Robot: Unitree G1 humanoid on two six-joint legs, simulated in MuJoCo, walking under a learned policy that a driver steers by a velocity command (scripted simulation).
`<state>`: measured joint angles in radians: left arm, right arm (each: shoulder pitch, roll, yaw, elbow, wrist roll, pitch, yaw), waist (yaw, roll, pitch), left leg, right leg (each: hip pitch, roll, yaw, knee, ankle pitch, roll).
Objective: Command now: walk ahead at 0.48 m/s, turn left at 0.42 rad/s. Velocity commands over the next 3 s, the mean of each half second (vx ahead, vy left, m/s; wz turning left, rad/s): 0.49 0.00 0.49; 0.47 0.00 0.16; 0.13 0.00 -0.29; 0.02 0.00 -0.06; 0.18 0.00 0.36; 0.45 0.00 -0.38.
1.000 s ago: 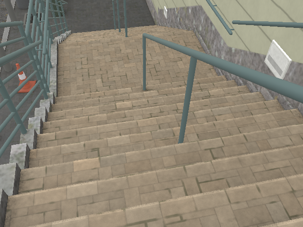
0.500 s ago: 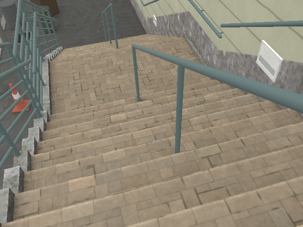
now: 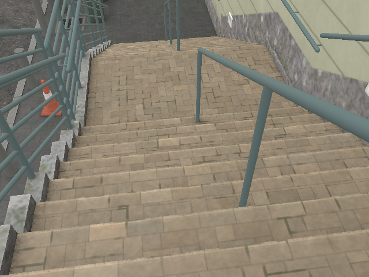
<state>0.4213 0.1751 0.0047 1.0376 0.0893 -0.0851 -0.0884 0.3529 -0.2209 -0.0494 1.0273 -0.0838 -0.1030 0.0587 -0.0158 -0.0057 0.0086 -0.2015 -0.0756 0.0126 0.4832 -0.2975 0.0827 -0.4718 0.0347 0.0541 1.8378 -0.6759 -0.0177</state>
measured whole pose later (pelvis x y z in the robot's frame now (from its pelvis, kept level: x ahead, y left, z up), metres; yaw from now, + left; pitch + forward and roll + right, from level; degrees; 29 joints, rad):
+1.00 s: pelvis +0.57 +0.07 -0.32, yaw +19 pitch +1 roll -2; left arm 0.51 0.16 -0.02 1.07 0.05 -0.06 -0.10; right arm 0.16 -0.24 -0.02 0.95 -0.08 -0.07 0.07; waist 0.08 0.03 0.00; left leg -0.31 0.03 0.08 0.42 -0.13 0.05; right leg -0.39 -0.03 -0.01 1.80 -0.85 0.01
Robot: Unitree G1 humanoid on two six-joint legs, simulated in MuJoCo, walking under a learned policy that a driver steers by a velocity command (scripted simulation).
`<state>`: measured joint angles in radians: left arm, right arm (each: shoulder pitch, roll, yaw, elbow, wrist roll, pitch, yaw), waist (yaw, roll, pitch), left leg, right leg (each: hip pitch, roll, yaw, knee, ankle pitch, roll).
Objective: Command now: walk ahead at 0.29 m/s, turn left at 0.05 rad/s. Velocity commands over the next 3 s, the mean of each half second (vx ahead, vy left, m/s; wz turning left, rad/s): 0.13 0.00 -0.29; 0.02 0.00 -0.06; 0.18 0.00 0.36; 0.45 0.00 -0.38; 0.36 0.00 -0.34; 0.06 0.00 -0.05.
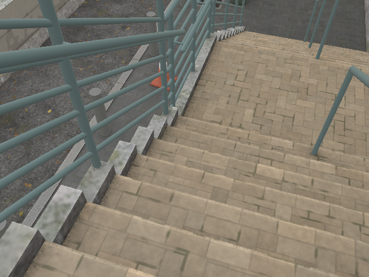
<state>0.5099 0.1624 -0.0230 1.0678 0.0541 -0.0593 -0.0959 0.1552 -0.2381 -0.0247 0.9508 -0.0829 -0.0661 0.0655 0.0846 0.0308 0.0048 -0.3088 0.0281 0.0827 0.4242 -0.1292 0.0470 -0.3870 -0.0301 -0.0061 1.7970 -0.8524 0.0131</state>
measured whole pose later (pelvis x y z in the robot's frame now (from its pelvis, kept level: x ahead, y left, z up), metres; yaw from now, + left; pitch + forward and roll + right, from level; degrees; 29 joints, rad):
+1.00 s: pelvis +0.29 -0.14 -0.19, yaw -10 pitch +3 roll +0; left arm 0.27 0.26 0.05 0.80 0.05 -0.09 0.03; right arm 0.28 -0.22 0.01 0.91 -0.05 -0.05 -0.03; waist 0.06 -0.01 0.01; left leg -0.56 0.04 0.01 0.91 -0.40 -0.02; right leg -0.36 -0.01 -0.11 0.62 -0.33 -0.09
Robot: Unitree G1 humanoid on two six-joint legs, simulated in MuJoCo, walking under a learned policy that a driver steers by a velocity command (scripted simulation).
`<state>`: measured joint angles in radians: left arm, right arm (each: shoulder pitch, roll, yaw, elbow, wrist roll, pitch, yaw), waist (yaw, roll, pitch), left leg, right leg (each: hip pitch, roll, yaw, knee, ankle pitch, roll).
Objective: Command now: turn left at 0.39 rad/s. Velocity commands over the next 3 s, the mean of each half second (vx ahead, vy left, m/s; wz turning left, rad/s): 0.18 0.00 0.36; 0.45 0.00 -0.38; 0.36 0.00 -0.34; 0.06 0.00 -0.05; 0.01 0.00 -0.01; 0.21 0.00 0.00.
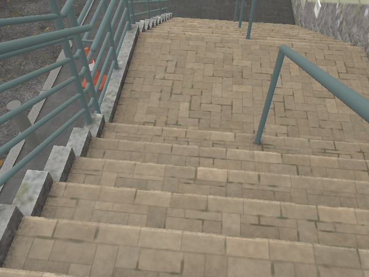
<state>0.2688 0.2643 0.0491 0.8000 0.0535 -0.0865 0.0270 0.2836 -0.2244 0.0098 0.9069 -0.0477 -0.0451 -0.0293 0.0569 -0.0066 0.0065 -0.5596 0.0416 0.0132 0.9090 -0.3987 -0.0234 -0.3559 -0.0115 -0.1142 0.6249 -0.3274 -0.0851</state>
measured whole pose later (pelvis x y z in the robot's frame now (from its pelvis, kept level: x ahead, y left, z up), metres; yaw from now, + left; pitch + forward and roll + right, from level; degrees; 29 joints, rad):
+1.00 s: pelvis +0.39 +0.08 -0.17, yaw -4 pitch +1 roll -3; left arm 0.44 0.19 -0.01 1.05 0.08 -0.11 -0.05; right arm 0.19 -0.26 -0.02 0.87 -0.08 -0.10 0.04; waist 0.01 0.04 -0.05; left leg -0.70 0.09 -0.06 1.29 -0.26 0.05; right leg -0.23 0.12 -0.01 0.63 -0.42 -0.09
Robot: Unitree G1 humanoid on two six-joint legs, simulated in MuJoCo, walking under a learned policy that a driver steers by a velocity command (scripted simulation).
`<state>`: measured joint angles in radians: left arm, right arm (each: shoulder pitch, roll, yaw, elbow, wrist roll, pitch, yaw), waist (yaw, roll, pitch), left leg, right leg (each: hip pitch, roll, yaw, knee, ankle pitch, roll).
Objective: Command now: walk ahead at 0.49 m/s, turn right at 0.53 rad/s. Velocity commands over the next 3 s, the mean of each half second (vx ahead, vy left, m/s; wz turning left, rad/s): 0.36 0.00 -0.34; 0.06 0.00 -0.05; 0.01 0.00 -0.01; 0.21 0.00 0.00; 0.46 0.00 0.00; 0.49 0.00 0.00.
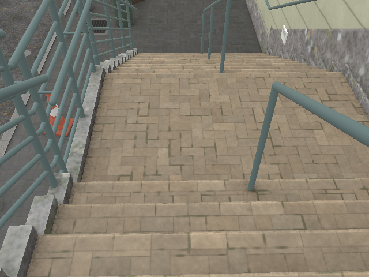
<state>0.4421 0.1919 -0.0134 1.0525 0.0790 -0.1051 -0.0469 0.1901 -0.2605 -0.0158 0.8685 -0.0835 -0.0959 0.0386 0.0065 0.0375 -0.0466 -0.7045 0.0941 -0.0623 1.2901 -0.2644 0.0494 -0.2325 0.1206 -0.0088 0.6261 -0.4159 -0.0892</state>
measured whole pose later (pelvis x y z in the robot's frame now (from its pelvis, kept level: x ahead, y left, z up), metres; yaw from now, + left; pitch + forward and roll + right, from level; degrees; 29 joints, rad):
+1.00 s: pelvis +0.32 +0.07 -0.17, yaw -10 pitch +4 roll +0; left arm 0.12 0.23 -0.02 0.89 0.03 -0.08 -0.08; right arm 0.22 -0.21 0.04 0.87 0.00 -0.07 0.08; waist 0.01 -0.02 -0.06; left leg -0.45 -0.02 0.02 0.80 -0.27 -0.02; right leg -0.42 -0.08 0.01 0.79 -0.38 0.06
